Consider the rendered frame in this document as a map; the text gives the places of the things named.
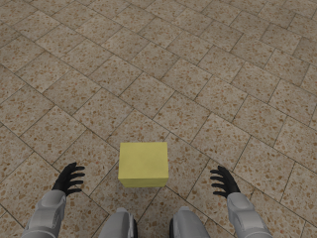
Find robot right thigh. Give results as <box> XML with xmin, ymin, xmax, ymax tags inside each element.
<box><xmin>172</xmin><ymin>210</ymin><xmax>211</xmax><ymax>238</ymax></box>

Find robot left forearm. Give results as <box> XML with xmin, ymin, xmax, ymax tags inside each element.
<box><xmin>21</xmin><ymin>189</ymin><xmax>66</xmax><ymax>238</ymax></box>

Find robot left thigh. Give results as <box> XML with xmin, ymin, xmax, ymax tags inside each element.
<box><xmin>98</xmin><ymin>211</ymin><xmax>134</xmax><ymax>238</ymax></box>

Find robot thigh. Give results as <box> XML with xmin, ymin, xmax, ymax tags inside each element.
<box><xmin>172</xmin><ymin>210</ymin><xmax>211</xmax><ymax>238</ymax></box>
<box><xmin>98</xmin><ymin>211</ymin><xmax>134</xmax><ymax>238</ymax></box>

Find right robot hand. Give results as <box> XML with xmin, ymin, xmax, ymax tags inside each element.
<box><xmin>210</xmin><ymin>166</ymin><xmax>240</xmax><ymax>198</ymax></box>

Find left robot hand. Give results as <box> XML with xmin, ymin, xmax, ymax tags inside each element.
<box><xmin>52</xmin><ymin>162</ymin><xmax>85</xmax><ymax>196</ymax></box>

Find carton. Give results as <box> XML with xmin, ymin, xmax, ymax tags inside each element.
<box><xmin>118</xmin><ymin>142</ymin><xmax>169</xmax><ymax>188</ymax></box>

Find robot right forearm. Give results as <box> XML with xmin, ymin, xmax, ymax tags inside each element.
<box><xmin>227</xmin><ymin>192</ymin><xmax>273</xmax><ymax>238</ymax></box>

